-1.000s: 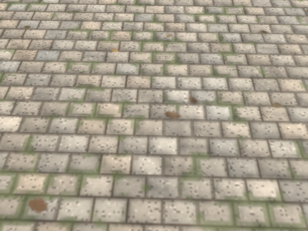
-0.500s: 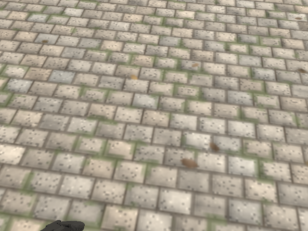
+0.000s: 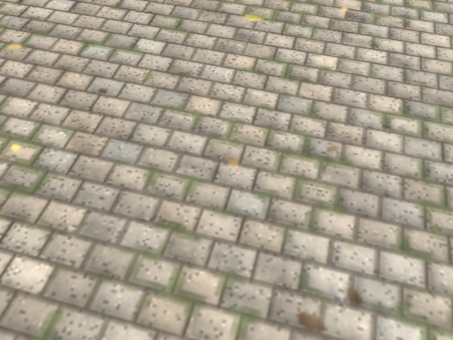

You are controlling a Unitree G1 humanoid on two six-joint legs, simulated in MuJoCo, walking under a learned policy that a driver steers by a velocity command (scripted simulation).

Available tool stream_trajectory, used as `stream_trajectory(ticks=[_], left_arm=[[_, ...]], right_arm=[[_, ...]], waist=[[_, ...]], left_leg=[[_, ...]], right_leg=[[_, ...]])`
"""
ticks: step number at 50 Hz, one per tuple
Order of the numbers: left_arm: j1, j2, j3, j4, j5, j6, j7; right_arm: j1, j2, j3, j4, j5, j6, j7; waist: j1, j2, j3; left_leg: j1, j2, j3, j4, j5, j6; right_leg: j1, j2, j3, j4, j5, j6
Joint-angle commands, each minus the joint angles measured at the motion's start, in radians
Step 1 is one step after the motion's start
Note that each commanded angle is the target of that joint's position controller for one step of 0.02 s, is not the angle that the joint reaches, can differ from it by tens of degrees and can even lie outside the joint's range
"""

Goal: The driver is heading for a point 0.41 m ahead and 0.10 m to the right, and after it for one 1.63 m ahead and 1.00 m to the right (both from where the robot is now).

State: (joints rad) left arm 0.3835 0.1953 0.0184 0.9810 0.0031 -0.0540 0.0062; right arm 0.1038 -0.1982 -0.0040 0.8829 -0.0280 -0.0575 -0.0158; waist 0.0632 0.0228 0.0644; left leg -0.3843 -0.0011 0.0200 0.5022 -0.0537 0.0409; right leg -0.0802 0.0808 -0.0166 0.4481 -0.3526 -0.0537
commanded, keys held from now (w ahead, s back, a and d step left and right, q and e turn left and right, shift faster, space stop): e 0.28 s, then w+e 0.32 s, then w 0.04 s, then w+q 0.28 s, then w+e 0.08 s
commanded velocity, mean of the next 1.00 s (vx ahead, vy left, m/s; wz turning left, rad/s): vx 0.28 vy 0.00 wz -0.31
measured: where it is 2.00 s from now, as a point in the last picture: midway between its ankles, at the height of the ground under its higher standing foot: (336, 259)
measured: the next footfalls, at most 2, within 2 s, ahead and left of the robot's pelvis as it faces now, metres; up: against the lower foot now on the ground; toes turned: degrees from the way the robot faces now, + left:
right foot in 0.42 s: +0.00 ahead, -0.10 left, +0.00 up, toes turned -17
left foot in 0.94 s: +0.36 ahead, -0.03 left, +0.00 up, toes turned -16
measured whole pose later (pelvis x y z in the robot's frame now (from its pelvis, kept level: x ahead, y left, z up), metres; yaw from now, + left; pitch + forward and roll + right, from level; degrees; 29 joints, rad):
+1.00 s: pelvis +0.23 -0.06 -0.01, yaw -19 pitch +1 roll +1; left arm 0.43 0.24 0.04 0.95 0.01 -0.06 0.01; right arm 0.12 -0.25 -0.05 0.79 -0.03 -0.05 0.03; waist 0.04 -0.03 0.04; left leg -0.43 -0.05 0.10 0.60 -0.17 0.11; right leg -0.08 0.04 0.03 0.90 -0.42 -0.07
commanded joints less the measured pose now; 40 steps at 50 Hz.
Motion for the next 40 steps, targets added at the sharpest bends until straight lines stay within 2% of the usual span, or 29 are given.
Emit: stream_trajectory(ticks=[1, 2, 3, 4, 5, 6, 7, 9, 14, 16, 18, 19, 20, 21, 22, 23, 24, 25, 26, 27, 28, 31, 35, 38, 40], left_arm=[[0.093, 0.056, 0.017, -0.084, -0.033, -0.003, 0.016], [0.089, 0.122, 0.038, -0.067, -0.016, 0.025, 0.028], [0.047, 0.149, 0.054, -0.068, 0.005, 0.042, 0.026], [0.005, 0.134, 0.057, -0.075, 0.017, 0.053, 0.019], [-0.019, 0.123, 0.061, -0.083, 0.021, 0.066, 0.013], [-0.018, 0.115, 0.062, -0.087, 0.026, 0.081, 0.008], [-0.006, 0.106, 0.063, -0.083, 0.028, 0.093, 0.005], [-0.008, 0.097, 0.065, -0.095, 0.022, 0.111, 0.003], [-0.100, 0.096, 0.057, -0.161, 0.022, 0.137, -0.016], [-0.106, 0.117, 0.059, -0.184, 0.021, 0.136, -0.034], [-0.087, 0.146, 0.066, -0.197, 0.016, 0.133, -0.056], [-0.042, 0.141, 0.067, -0.186, 0.013, 0.131, -0.064], [0.034, 0.134, 0.067, -0.155, 0.012, 0.125, -0.066], [0.127, 0.145, 0.073, -0.113, 0.013, 0.112, -0.058], [0.142, 0.246, 0.090, -0.129, 0.027, 0.102, -0.040], [0.078, 0.260, 0.087, -0.165, 0.029, 0.097, -0.012], [0.000, 0.248, 0.083, -0.174, 0.028, 0.092, 0.013], [-0.053, 0.247, 0.081, -0.185, 0.018, 0.079, 0.014], [-0.074, 0.247, 0.083, -0.193, 0.012, 0.062, 0.006], [-0.067, 0.223, 0.078, -0.193, 0.009, 0.045, 0.000], [-0.036, 0.202, 0.073, -0.183, 0.004, 0.031, -0.007], [0.055, 0.194, 0.076, -0.153, 0.001, 0.008, -0.015], [0.128, 0.175, 0.069, -0.122, 0.008, -0.007, -0.005], [0.157, 0.183, 0.067, -0.104, 0.017, -0.014, 0.001], [0.168, 0.184, 0.064, -0.090, 0.023, -0.019, 0.006]], right_arm=[[0.270, -0.267, -0.074, 0.004, -0.004, -0.013, -0.024], [0.265, -0.220, -0.069, -0.011, 0.031, 0.006, -0.017], [0.216, -0.180, -0.059, -0.030, 0.030, 0.015, -0.016], [0.141, -0.140, -0.048, -0.048, 0.022, 0.022, -0.024], [0.096, -0.118, -0.041, -0.057, 0.016, 0.027, -0.035], [0.070, -0.115, -0.041, -0.061, 0.010, 0.032, -0.043], [0.063, -0.116, -0.041, -0.066, 0.003, 0.035, -0.046], [0.067, -0.123, -0.045, -0.067, 0.001, 0.034, -0.046], [0.058, -0.162, -0.059, -0.072, -0.004, 0.043, -0.036], [0.069, -0.201, -0.075, -0.077, -0.006, 0.050, -0.022], [0.053, -0.242, -0.092, -0.090, -0.004, 0.058, -0.014], [0.030, -0.250, -0.097, -0.099, -0.001, 0.064, -0.012], [0.011, -0.233, -0.097, -0.105, -0.001, 0.072, -0.010], [-0.008, -0.185, -0.091, -0.110, -0.003, 0.082, -0.002], [-0.018, -0.065, -0.060, -0.150, 0.005, 0.087, 0.010], [-0.134, -0.122, -0.068, -0.203, -0.010, 0.075, 0.012], [-0.119, -0.158, -0.078, -0.204, 0.004, 0.059, 0.024], [-0.046, -0.177, -0.084, -0.170, 0.005, 0.046, 0.035], [-0.007, -0.181, -0.088, -0.139, -0.010, 0.040, 0.040], [0.020, -0.176, -0.089, -0.116, -0.022, 0.039, 0.044], [0.023, -0.163, -0.088, -0.115, -0.022, 0.041, 0.047], [-0.023, -0.137, -0.080, -0.132, -0.015, 0.048, 0.046], [-0.096, -0.126, -0.069, -0.147, -0.014, 0.041, 0.052], [-0.163, -0.124, -0.061, -0.171, -0.008, 0.033, 0.061], [-0.188, -0.123, -0.056, -0.189, -0.005, 0.027, 0.067]], waist=[[-0.084, 0.201, -0.281], [-0.109, 0.160, -0.340], [-0.090, 0.072, -0.254], [-0.067, 0.049, -0.174], [-0.047, 0.065, -0.114], [-0.030, 0.096, -0.091], [-0.027, 0.098, -0.093], [-0.023, 0.086, -0.112], [-0.048, 0.119, -0.124], [-0.057, 0.134, -0.151], [-0.043, 0.135, -0.147], [-0.015, 0.106, -0.131], [0.019, 0.055, -0.105], [0.058, -0.099, -0.047], [0.052, -0.374, 0.012], [0.049, -0.243, 0.114], [-0.013, -0.189, 0.143], [-0.062, -0.173, 0.123], [-0.070, -0.155, 0.082], [-0.068, -0.126, 0.042], [-0.064, -0.111, 0.010], [-0.033, -0.121, -0.003], [0.014, -0.137, 0.013], [0.044, -0.133, 0.033], [0.047, -0.136, 0.051]], left_leg=[[0.551, 0.410, -0.330, -0.017, 0.891, 0.196], [0.503, 0.460, -0.380, -0.046, 0.856, 0.276], [0.411, 0.414, -0.311, -0.097, 0.683, 0.274], [0.312, 0.364, -0.251, -0.147, 0.492, 0.241], [0.223, 0.321, -0.190, -0.194, 0.361, 0.210], [0.161, 0.286, -0.137, -0.220, 0.266, 0.193], [0.129, 0.268, -0.100, -0.226, 0.233, 0.191], [0.119, 0.269, -0.062, -0.234, 0.166, 0.200], [0.113, 0.296, -0.020, -0.249, -0.078, 0.188], [0.099, 0.319, -0.032, -0.285, -0.327, 0.169], [0.038, 0.337, -0.041, -0.324, -0.552, 0.129], [-0.021, 0.330, -0.017, -0.310, -0.614, 0.099], [-0.103, 0.296, 0.034, -0.233, -0.660, 0.058], [-0.210, 0.218, 0.131, 0.003, -0.688, 0.007], [-0.450, 0.045, 0.213, 0.367, -0.638, -0.060], [-0.517, 0.029, 0.018, 0.428, -0.436, -0.069], [-0.462, 0.061, -0.030, 0.441, -0.294, -0.069], [-0.405, 0.061, -0.035, 0.424, -0.210, -0.073], [-0.370, 0.051, -0.024, 0.428, -0.157, -0.073], [-0.341, 0.045, -0.015, 0.446, -0.119, -0.072], [-0.335, 0.042, -0.016, 0.452, -0.100, -0.067], [-0.389, 0.045, -0.014, 0.420, -0.068, -0.072], [-0.411, 0.059, 0.009, 0.302, -0.038, -0.083], [-0.402, 0.059, 0.031, 0.225, -0.049, -0.061], [-0.384, 0.054, 0.043, 0.182, -0.077, -0.032]], right_leg=[[-0.305, -0.030, 0.024, 0.481, -0.058, -0.009], [-0.354, 0.008, 0.016, 0.657, -0.348, -0.001], [-0.391, -0.027, 0.041, 0.747, -0.305, 0.008], [-0.408, -0.060, 0.047, 0.754, -0.238, 0.020], [-0.401, -0.085, 0.050, 0.731, -0.183, 0.035], [-0.378, -0.094, 0.039, 0.720, -0.139, 0.052], [-0.357, -0.083, 0.019, 0.726, -0.115, 0.064], [-0.347, -0.083, 0.006, 0.681, -0.095, 0.075], [-0.295, -0.110, -0.027, 0.456, -0.069, 0.059], [-0.236, -0.102, -0.060, 0.375, -0.096, 0.035], [-0.136, -0.086, -0.090, 0.278, -0.121, -0.006], [-0.049, -0.074, -0.110, 0.192, -0.090, -0.031], [0.050, -0.053, -0.107, 0.098, -0.085, -0.059], [0.102, -0.100, 0.024, -0.070, -0.208, -0.097], [0.088, -0.395, 0.534, -0.279, -0.584, -0.189], [-0.083, -0.450, 0.709, -0.437, -0.682, -0.236], [-0.145, -0.413, 0.624, -0.443, -0.582, -0.209], [-0.139, -0.354, 0.526, -0.422, -0.418, -0.176], [-0.094, -0.301, 0.441, -0.394, -0.256, -0.154], [-0.061, -0.265, 0.382, -0.370, -0.150, -0.145], [-0.021, -0.253, 0.361, -0.352, -0.081, -0.143], [0.072, -0.246, 0.346, -0.332, 0.015, -0.155], [0.153, -0.257, 0.302, -0.336, 0.124, -0.155], [0.194, -0.277, 0.255, -0.314, 0.262, -0.154], [0.214, -0.297, 0.220, -0.293, 0.391, -0.151]])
